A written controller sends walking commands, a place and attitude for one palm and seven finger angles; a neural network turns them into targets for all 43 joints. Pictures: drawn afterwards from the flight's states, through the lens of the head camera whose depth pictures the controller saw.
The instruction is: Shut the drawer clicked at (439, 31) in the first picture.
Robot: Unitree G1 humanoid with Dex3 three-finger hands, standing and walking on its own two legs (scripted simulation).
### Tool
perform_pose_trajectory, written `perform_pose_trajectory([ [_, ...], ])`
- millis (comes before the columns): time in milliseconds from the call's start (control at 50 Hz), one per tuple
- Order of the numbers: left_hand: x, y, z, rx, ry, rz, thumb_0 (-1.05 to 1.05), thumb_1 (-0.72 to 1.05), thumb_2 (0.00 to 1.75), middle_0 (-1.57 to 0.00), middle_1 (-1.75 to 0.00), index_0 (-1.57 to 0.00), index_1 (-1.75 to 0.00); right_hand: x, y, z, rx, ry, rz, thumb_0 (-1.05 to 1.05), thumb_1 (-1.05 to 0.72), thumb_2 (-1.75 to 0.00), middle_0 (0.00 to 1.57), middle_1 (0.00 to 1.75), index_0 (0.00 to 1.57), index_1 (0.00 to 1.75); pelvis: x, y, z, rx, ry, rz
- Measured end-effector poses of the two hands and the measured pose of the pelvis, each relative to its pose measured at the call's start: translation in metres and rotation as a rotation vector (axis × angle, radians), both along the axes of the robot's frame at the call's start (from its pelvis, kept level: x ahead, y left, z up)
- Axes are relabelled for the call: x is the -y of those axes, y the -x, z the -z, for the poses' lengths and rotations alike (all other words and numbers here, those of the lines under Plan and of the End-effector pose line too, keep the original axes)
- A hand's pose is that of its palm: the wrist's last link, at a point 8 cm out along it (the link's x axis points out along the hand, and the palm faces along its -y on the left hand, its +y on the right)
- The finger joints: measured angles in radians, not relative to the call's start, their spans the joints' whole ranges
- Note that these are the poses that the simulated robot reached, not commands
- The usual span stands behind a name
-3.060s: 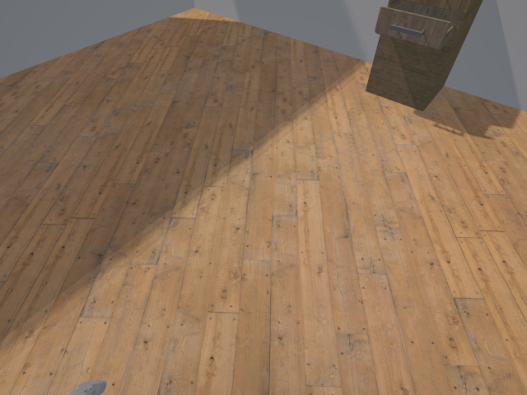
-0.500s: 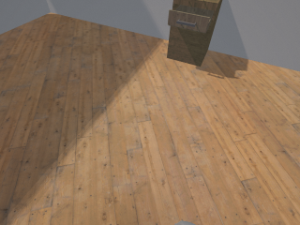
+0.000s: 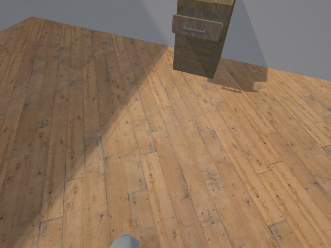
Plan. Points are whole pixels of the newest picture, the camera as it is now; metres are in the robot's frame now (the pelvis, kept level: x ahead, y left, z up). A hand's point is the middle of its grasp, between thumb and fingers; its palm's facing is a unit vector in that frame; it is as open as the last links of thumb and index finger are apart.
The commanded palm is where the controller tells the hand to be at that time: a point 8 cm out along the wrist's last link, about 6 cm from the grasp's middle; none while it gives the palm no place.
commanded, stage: walk to a spot facing it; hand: left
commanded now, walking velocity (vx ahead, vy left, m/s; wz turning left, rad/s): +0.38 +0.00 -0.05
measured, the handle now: (194, 30) +1.63 -0.16 -0.22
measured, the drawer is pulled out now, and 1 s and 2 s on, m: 0.19 0.19 0.19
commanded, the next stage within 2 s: turn to face it in 1.84 s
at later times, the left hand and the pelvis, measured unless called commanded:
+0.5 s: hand (105, 186) +0.33 +0.21 -0.16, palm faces -0.07 -0.98 -0.18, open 7.4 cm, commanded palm none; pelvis +0.23 +0.04 +0.00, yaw -5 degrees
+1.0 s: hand (124, 157) +0.44 +0.17 -0.17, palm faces +0.01 -0.98 -0.18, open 7.3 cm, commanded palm none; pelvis +0.46 -0.01 +0.00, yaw -4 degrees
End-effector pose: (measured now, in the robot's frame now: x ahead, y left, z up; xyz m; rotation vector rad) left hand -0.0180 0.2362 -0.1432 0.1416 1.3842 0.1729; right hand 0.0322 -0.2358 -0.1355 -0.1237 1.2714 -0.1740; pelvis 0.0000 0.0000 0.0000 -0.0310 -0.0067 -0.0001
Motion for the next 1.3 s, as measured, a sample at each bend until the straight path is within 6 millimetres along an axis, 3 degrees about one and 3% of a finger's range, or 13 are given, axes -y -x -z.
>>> perform_pose_trajectory([
  [100,-0.02,-0.007,0.024,-0.117,0.048,-0.055,0.0,0.92,0.9,-0.2,-0.3,-0.2,-0.3,-0.017,-0.094,0.0,0.102,0.061,-0.068,0.0,-0.93,-0.9,0.2,0.3,0.2,0.3,-0.029,-0.055,0.018,0.007,0.019,0.004],
  [180,-0.037,-0.046,0.028,-0.148,0.061,-0.039,0.01,0.92,0.9,-0.2,-0.3,-0.2,-0.3,-0.034,-0.129,-0.003,0.137,0.083,-0.052,0.0,-0.92,-0.9,0.2,0.3,0.2,0.3,-0.046,-0.088,0.018,0.018,-0.003,0.029],
  [300,-0.05,-0.158,0.007,0.004,0.049,0.015,0.01,0.91,0.9,-0.2,-0.3,-0.19,-0.3,-0.06,-0.126,-0.007,0.025,0.042,0.018,0.0,-0.93,-0.9,0.2,0.3,0.2,0.3,-0.055,-0.138,-0.001,0.01,-0.019,0.042],
  [420,-0.044,-0.268,-0.006,0.123,0.032,0.071,0.01,0.92,0.9,-0.2,-0.3,-0.19,-0.3,-0.077,-0.112,0.0,-0.13,-0.027,0.102,0.0,-0.92,-0.9,0.2,0.3,0.2,0.3,-0.052,-0.192,-0.005,0.001,-0.042,0.061],
  [560,-0.008,-0.394,-0.008,0.189,0.014,0.192,0.01,0.92,0.9,-0.2,-0.3,-0.19,-0.3,-0.08,-0.113,0.013,-0.291,-0.105,0.212,0.0,-0.91,-0.9,0.2,0.3,0.2,0.3,-0.027,-0.262,0.006,-0.001,-0.057,0.096],
  [640,0.018,-0.454,0.001,0.267,0.003,0.217,0.0,0.91,0.9,-0.2,-0.3,-0.19,-0.3,-0.064,-0.134,0.028,-0.373,-0.137,0.229,0.0,-0.91,-0.9,0.2,0.3,0.2,0.3,-0.002,-0.305,0.022,0.008,-0.052,0.1],
  [720,0.032,-0.466,-0.003,0.255,0.008,0.168,0.0,0.91,0.9,-0.2,-0.3,-0.2,-0.3,-0.032,-0.199,0.027,-0.309,-0.104,0.191,0.0,-0.91,-0.9,0.2,0.3,0.2,0.3,0.01,-0.338,0.014,0.02,-0.039,0.089],
  [800,0.022,-0.466,-0.013,0.207,-0.035,0.115,-0.02,0.95,0.9,-0.2,-0.3,-0.2,-0.3,0.0,-0.293,0.018,-0.142,-0.049,0.141,0.0,-0.91,-0.9,0.2,0.3,0.2,0.3,0.016,-0.37,0.003,0.012,-0.03,0.088],
  [880,0.018,-0.46,-0.012,0.109,-0.028,0.1,-0.01,0.95,0.9,-0.2,-0.3,-0.2,-0.3,0.017,-0.383,0.005,0.016,-0.013,0.099,0.0,-0.91,-0.9,0.19,0.3,0.19,0.3,0.016,-0.403,-0.003,0.004,-0.022,0.088],
  [980,0.016,-0.456,-0.002,0.007,0.015,0.045,0.0,0.93,0.9,-0.2,-0.3,-0.2,-0.3,0.016,-0.482,-0.008,0.131,0.01,0.016,0.0,-0.92,-0.9,0.19,0.3,0.19,0.3,0.008,-0.447,-0.002,0.008,-0.005,0.079],
  [1100,0.003,-0.466,0.021,-0.117,0.065,-0.024,0.0,0.91,0.9,-0.2,-0.3,-0.2,-0.3,-0.009,-0.582,-0.008,0.205,0.045,-0.068,0.0,-0.91,-0.9,0.19,0.3,0.2,0.3,-0.015,-0.51,0.014,0.018,0.006,0.073],
  [1180,-0.011,-0.506,0.022,-0.15,0.07,0.005,0.01,0.91,0.9,-0.2,-0.3,-0.2,-0.3,-0.025,-0.601,-0.007,0.206,0.049,-0.034,0.0,-0.91,-0.9,0.2,0.3,0.2,0.3,-0.027,-0.541,0.014,0.029,-0.009,0.096],
  [1300,-0.023,-0.616,0.004,-0.01,0.038,0.075,0.01,0.91,0.9,-0.2,-0.3,-0.19,-0.3,-0.026,-0.574,-0.007,0.066,0.055,0.09,-0.02,-0.95,-0.9,0.2,0.3,0.2,0.3,-0.031,-0.588,-0.002,0.022,-0.027,0.117],
])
